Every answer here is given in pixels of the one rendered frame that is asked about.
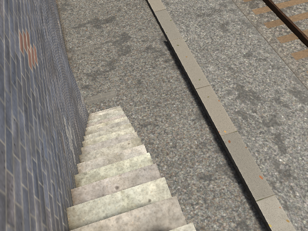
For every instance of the stairs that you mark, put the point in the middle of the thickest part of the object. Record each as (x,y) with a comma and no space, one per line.
(118,188)

